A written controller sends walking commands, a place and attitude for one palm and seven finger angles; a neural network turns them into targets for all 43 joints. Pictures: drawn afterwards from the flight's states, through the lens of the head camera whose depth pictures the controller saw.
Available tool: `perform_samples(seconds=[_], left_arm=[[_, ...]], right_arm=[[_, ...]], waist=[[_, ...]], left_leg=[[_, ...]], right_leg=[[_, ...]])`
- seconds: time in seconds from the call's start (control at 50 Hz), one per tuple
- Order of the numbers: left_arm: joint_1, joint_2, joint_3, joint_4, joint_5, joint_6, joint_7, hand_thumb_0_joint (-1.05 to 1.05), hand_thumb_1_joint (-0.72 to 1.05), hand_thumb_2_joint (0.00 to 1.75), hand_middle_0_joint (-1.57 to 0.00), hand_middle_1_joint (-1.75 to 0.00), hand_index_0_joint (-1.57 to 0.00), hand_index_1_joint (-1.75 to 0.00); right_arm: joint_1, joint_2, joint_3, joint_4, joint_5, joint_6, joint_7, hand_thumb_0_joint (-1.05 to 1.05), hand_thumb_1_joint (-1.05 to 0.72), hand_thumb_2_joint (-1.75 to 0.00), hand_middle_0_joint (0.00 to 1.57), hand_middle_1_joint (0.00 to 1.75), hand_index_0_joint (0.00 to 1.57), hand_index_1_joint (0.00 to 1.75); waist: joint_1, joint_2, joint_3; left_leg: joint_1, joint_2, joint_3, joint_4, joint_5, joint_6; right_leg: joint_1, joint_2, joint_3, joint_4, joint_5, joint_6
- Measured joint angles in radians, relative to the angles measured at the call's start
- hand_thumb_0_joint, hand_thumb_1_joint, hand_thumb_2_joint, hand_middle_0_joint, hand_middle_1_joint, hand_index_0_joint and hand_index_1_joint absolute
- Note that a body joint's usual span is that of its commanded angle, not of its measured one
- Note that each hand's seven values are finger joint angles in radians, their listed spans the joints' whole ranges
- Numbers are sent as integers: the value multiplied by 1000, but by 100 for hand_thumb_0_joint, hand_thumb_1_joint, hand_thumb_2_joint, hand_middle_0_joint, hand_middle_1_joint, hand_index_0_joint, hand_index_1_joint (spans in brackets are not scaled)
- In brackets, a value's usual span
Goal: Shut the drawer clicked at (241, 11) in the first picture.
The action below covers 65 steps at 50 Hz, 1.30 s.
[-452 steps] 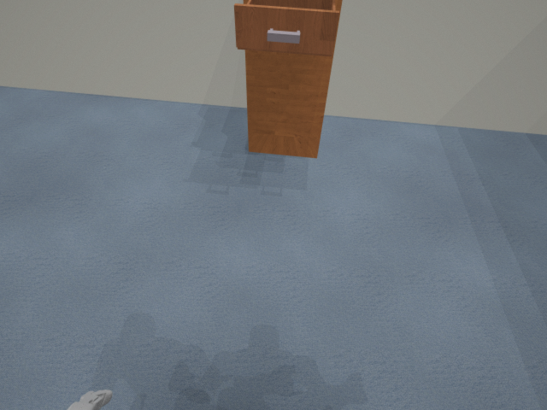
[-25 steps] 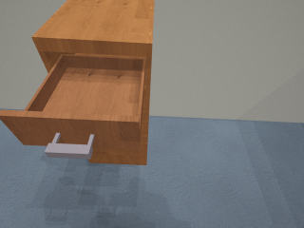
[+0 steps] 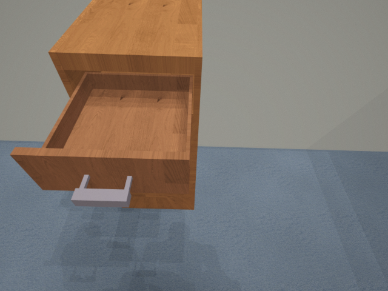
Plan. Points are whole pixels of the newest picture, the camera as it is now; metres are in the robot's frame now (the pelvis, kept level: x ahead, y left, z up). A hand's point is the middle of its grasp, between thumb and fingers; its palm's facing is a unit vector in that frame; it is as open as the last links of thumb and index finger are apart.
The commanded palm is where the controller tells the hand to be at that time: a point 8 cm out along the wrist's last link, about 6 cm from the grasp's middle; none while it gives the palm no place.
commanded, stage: come to a stop and stand still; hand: left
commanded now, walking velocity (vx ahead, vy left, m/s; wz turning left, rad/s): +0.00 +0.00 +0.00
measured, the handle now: (105, 188) +0.31 +0.22 +0.03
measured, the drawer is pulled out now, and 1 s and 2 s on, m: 0.30 0.30 0.29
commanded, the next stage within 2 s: look again from close up in 0.20 s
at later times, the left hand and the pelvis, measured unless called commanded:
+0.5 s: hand out of the picture +0.01 +0.18 -0.18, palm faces +0.00 -0.99 -0.17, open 7.4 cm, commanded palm none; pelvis +0.01 +0.01 +0.00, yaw -1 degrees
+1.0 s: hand out of the picture +0.09 +0.21 -0.13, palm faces +0.18 -0.95 -0.27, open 7.2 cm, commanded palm +0.11 +0.22 -0.06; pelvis +0.02 +0.01 +0.00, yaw +0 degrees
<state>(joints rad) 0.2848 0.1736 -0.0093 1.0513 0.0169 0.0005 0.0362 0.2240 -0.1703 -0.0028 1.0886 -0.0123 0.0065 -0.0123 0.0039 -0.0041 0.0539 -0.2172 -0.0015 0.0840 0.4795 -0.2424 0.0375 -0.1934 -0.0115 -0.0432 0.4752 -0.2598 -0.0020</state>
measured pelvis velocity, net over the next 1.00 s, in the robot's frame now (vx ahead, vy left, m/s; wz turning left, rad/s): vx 0.02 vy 0.01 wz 0.00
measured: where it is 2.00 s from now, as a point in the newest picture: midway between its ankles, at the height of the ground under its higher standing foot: outside the picture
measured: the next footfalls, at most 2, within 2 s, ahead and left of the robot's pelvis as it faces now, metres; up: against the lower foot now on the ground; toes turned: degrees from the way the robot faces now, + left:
none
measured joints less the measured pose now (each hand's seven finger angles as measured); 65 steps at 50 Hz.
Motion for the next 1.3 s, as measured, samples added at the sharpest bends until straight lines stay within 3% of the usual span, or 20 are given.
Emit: perform_samples(seconds=[0.92,0.96,1.02,1.06,1.1,1.14,1.18,1.24,1.3], left_arm=[[14,-47,-1,58,2,-13,13,1,91,90,-20,-29,-20,-30],[133,-21,17,-292,-54,117,44,4,95,90,-20,-30,-21,-30],[234,30,15,-686,-101,59,120,6,97,90,-22,-31,-22,-32],[223,28,5,-861,-123,25,130,5,97,90,-23,-33,-24,-34],[189,2,2,-976,-127,-50,109,5,96,90,-25,-36,-26,-36],[177,-41,25,-1008,-156,-114,71,3,95,90,-28,-39,-26,-39],[214,-74,62,-967,-185,-219,-22,2,94,90,-31,-43,-25,-42],[310,-64,62,-969,-194,-372,-160,1,93,90,-37,-48,-30,-48],[391,-9,69,-1046,-174,-489,-211,2,91,90,-43,-55,-38,-54]], right_arm=[[44,36,7,60,8,-16,-10,0,-91,-90,20,30,20,30],[99,26,20,-35,25,-65,-28,1,-92,-90,20,30,20,30],[155,-3,14,-123,47,-204,-45,2,-93,-90,20,30,20,30],[151,-41,6,-184,51,-258,-45,2,-92,-90,20,30,20,30],[119,-74,-6,-245,42,-290,-37,2,-92,-90,20,30,20,30],[72,-86,-20,-310,33,-298,-19,1,-91,-90,20,30,20,30],[21,-75,-34,-372,30,-290,2,1,-91,-90,20,30,20,30],[-23,-65,-51,-468,22,-280,23,1,-91,-90,20,30,20,30],[-51,-82,-64,-536,13,-285,23,1,-90,-90,20,30,20,30]], waist=[[-9,-3,-6],[-8,-11,-12],[-2,-22,-65],[-18,7,-91],[-36,39,-119],[-45,46,-154],[-42,22,-176],[-11,-36,-179],[31,-54,-171]], left_leg=[[34,-15,18,-33,-11,16],[22,-18,12,-12,-23,13],[8,-43,8,-4,-26,9],[-20,-45,-10,37,-40,13],[-65,-37,-24,90,-59,13],[-129,-25,-21,147,-80,7],[-200,-10,-12,213,-105,-3],[-310,11,-18,324,-144,-19],[-411,29,-51,440,-184,-34]], right_leg=[[29,-14,18,-31,-7,20],[14,-18,13,-2,-21,13],[-25,-43,9,72,-67,0],[-34,-49,-10,93,-81,13],[-62,-43,-24,116,-88,15],[-125,-34,-22,166,-102,8],[-204,-23,-12,237,-126,-3],[-313,-8,-17,349,-168,-24],[-394,5,-49,443,-207,-44]])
